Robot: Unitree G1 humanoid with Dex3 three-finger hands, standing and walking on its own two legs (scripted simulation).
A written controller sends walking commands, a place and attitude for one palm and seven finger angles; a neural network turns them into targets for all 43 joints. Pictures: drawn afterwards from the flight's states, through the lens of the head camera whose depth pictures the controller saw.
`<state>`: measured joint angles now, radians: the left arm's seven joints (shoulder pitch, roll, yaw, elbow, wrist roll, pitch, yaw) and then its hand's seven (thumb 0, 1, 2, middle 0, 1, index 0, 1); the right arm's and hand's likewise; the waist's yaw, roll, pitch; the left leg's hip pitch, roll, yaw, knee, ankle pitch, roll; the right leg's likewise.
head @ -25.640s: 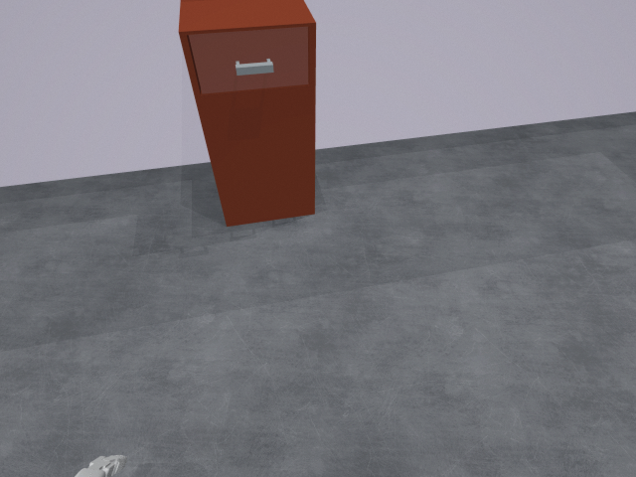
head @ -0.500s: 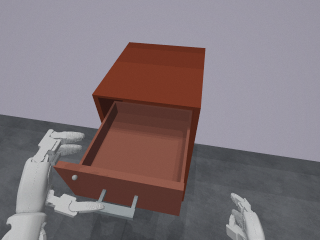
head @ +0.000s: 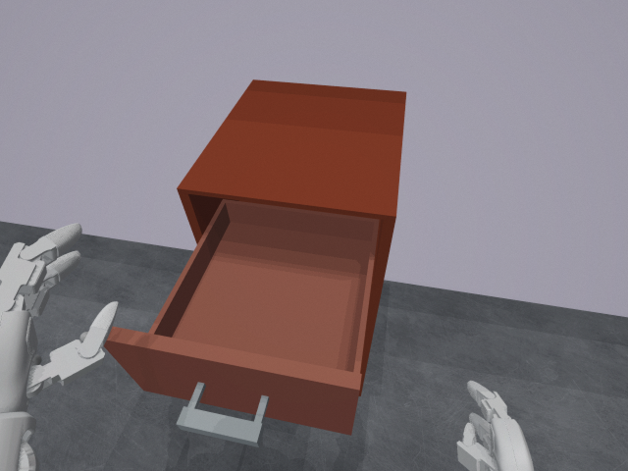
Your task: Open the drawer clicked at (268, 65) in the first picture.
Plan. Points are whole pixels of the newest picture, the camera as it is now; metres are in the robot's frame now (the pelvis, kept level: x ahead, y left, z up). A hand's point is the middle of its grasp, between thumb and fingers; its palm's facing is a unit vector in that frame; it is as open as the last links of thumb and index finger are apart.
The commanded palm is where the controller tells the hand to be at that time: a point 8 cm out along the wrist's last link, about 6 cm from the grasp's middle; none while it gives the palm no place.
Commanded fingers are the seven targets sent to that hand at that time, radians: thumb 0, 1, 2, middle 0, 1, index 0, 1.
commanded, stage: draw the hand back to the body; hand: left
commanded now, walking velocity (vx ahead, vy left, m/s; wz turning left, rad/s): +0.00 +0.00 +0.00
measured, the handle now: (226, 411) +0.21 +0.16 -0.06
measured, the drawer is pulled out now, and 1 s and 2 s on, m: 0.29 0.29 0.29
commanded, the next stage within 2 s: step back with the hand held close in 0.26 s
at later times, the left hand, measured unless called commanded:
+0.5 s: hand (80, 331) +0.19 +0.24 +0.17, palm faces +0.41 -0.78 -0.46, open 7.4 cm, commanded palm +0.12 +0.28 +0.18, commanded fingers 0.00 0.90 0.90 -0.20 -0.30 -0.20 -0.30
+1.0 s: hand (44, 436) +0.10 +0.23 +0.16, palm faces +0.44 -0.81 -0.40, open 7.4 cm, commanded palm +0.04 +0.27 +0.18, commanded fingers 0.00 0.90 0.90 -0.20 -0.30 -0.20 -0.30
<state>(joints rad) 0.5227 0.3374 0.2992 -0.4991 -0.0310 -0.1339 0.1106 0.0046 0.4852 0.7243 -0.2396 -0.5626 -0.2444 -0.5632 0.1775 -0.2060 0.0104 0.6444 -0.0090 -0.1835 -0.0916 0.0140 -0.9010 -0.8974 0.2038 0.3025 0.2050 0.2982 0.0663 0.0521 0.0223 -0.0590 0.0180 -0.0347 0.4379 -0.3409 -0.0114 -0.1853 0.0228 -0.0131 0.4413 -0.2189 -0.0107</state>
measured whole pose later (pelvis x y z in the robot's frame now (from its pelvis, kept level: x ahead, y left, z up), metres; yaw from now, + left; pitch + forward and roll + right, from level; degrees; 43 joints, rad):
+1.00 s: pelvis -0.09 -0.01 -0.02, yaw +0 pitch +0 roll +1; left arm 0.57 0.33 0.34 -0.55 -0.01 -0.23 0.19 0.01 0.88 0.90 -0.21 -0.30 -0.22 -0.30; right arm 0.26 -0.20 0.01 0.58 -0.02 -0.13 -0.07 0.01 -0.90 -0.90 0.21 0.30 0.21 0.30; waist -0.01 -0.01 -0.01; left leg -0.36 -0.01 -0.02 0.72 -0.45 0.01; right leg -0.45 -0.01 -0.01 0.61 -0.16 -0.02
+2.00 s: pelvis -0.29 -0.03 +0.00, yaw -1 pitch +1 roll +1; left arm 0.63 0.38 0.34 -0.57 0.00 -0.21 0.15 0.01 0.88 0.90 -0.21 -0.30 -0.22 -0.30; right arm 0.29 -0.23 -0.01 0.63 -0.02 -0.14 -0.07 0.01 -0.90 -0.90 0.21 0.30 0.21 0.30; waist -0.05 -0.04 -0.02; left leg -0.21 -0.01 0.08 0.45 -0.24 0.04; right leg -0.38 0.02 -0.04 0.57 -0.28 -0.02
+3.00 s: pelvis -0.30 -0.02 +0.00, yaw -1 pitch -1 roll +0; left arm 0.38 0.19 0.00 1.14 0.01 0.02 0.02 0.00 0.95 0.90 -0.20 -0.30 -0.21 -0.30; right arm 0.35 -0.15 0.02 1.10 -0.01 0.03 -0.02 0.01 -0.91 -0.90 0.20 0.30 0.20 0.30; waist 0.01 0.00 0.09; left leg -0.20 0.00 0.05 0.41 -0.18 0.03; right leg -0.18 0.00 -0.09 0.38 -0.18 -0.03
